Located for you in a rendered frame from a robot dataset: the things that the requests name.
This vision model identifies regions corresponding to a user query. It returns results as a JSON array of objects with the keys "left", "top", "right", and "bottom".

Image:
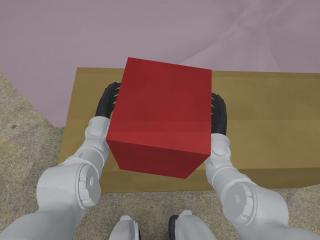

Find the robot left hand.
[{"left": 95, "top": 82, "right": 121, "bottom": 119}]

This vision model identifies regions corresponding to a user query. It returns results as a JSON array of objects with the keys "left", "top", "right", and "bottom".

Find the robot left upper arm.
[{"left": 0, "top": 163, "right": 101, "bottom": 240}]

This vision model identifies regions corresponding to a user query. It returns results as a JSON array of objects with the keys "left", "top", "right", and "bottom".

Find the robot right forearm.
[{"left": 204, "top": 133, "right": 258, "bottom": 206}]

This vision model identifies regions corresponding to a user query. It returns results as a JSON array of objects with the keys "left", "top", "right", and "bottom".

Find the pedestal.
[{"left": 57, "top": 67, "right": 320, "bottom": 194}]

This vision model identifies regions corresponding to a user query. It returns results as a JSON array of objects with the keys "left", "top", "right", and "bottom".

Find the carton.
[{"left": 105, "top": 57, "right": 212, "bottom": 179}]

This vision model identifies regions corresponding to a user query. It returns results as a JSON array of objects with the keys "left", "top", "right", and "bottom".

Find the robot left shin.
[{"left": 120, "top": 215, "right": 133, "bottom": 221}]

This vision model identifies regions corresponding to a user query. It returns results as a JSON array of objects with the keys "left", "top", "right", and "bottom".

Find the robot left forearm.
[{"left": 36, "top": 116, "right": 111, "bottom": 206}]

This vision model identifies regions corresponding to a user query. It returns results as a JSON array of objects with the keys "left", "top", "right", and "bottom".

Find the robot right upper arm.
[{"left": 222, "top": 181, "right": 320, "bottom": 240}]

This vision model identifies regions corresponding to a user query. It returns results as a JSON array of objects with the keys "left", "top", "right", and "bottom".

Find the robot right foot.
[{"left": 168, "top": 215, "right": 179, "bottom": 240}]

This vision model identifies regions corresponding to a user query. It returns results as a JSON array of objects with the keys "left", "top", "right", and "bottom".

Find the robot right hand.
[{"left": 211, "top": 93, "right": 227, "bottom": 136}]

